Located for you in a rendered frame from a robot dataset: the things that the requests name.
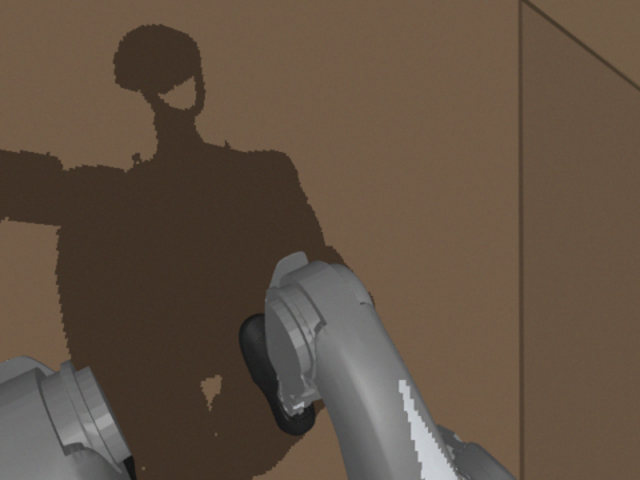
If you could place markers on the right robot hand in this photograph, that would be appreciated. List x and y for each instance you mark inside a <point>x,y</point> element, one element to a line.
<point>471,460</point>

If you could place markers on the right robot foot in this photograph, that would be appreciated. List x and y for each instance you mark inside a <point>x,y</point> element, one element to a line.
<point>252,342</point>

